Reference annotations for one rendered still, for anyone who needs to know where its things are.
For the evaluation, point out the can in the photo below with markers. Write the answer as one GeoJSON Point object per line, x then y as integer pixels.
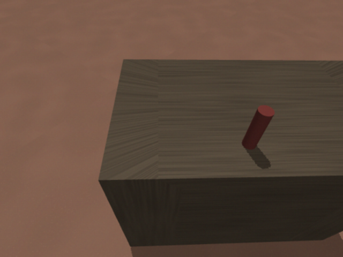
{"type": "Point", "coordinates": [258, 126]}

